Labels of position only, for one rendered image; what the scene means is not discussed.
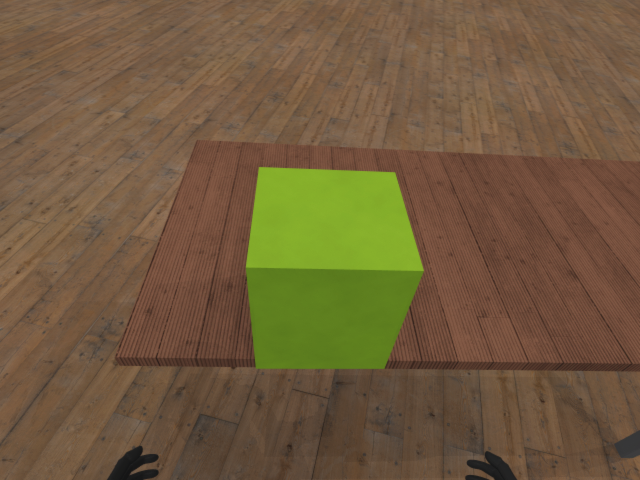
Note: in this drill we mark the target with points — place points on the robot left hand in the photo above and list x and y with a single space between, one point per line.
131 461

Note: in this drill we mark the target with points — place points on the table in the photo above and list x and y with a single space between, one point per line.
530 263

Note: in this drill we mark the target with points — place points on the robot right hand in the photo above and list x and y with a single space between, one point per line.
496 468

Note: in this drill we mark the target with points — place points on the carton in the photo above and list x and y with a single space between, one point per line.
332 268

